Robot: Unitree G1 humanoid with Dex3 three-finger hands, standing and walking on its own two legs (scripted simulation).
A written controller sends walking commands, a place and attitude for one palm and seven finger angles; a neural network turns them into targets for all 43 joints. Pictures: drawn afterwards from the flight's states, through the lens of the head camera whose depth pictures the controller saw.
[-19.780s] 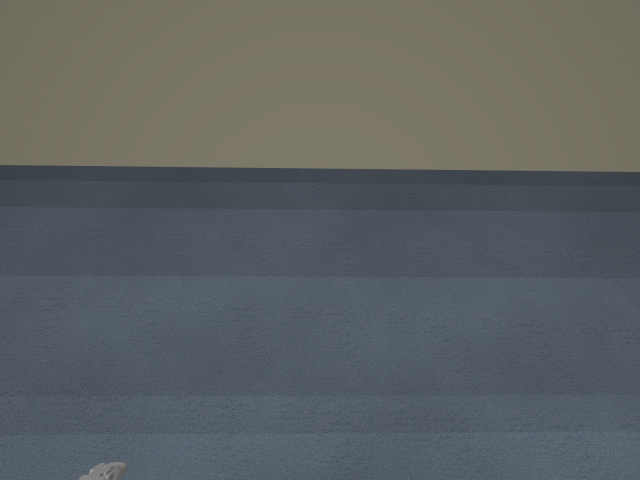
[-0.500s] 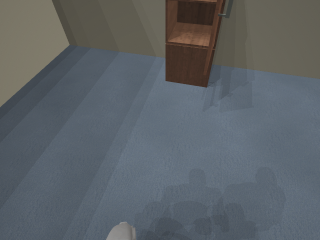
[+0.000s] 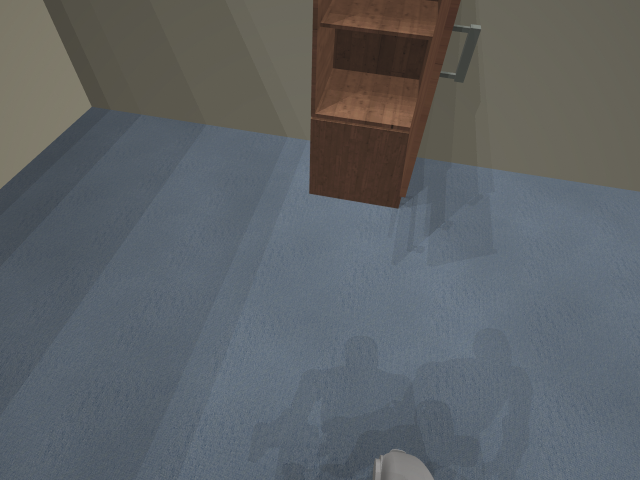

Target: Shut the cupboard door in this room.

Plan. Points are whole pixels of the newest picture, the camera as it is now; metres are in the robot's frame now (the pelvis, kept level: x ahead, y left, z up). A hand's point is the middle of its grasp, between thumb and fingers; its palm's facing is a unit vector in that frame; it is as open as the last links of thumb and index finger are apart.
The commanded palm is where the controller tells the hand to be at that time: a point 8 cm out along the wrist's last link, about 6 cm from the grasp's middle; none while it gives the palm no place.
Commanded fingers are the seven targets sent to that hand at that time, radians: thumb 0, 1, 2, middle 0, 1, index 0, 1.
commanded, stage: turn or walk to find it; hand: left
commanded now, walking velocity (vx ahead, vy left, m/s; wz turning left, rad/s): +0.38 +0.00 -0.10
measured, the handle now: (457, 53) +0.99 -0.25 +0.08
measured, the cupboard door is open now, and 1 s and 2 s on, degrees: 88 88 88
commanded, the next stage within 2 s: stand and wait in 0.42 s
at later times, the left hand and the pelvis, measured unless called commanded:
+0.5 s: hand (261, 399) +0.26 +0.11 -0.15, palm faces +0.05 -0.96 -0.27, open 7.1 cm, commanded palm none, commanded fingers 0.00 0.90 0.90 -0.20 -0.30 -0.20 -0.30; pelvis +0.22 -0.09 +0.00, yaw +0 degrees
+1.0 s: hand (277, 348) +0.36 +0.10 -0.19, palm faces +0.06 -0.98 -0.17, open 7.4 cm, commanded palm none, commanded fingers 0.00 0.90 0.90 -0.20 -0.30 -0.20 -0.30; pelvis +0.36 -0.06 -0.01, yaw +0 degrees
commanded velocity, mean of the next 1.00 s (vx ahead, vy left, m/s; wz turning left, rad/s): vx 0.15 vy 0.00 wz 0.00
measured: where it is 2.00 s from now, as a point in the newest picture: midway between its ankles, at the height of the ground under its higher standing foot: (349, 426)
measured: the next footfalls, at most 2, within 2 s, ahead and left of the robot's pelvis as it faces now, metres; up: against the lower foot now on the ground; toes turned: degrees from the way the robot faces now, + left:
right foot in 0.22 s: +0.24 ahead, -0.16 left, +0.00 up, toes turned -11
left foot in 0.74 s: +0.45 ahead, +0.04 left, +0.00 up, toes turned +8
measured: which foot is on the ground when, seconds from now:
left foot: down 0.00-0.24, up 0.26-0.72, down 0.74-1.00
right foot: up 0.00-0.20, down 0.22-0.74, up 0.76-1.00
